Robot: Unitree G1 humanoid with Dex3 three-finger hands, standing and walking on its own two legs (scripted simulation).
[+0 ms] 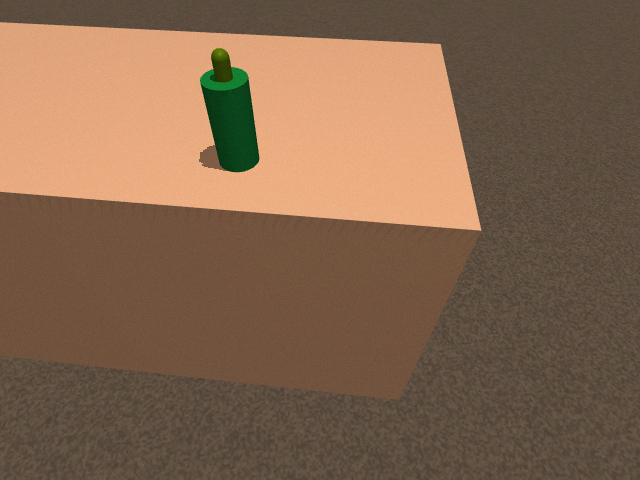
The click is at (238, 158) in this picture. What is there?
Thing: necked bottle
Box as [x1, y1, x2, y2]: [200, 48, 258, 171]
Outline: 217,48 212,52 211,55 213,68 201,76 200,82 219,162 221,166 227,170 243,171 251,168 258,161 258,151 247,74 241,69 231,67 228,54 226,51 221,48
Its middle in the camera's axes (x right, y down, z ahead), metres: -0.14 -0.21 +0.65
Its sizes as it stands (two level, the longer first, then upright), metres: 0.074 0.074 0.201
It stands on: a support 0.80 m high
